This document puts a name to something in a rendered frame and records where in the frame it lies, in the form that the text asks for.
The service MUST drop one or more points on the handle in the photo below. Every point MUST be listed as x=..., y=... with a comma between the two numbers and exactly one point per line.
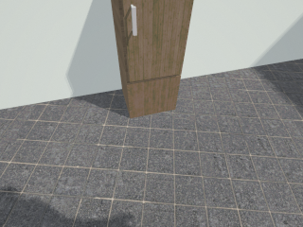
x=134, y=22

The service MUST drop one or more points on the cupboard door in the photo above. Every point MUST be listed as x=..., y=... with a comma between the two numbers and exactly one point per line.
x=158, y=48

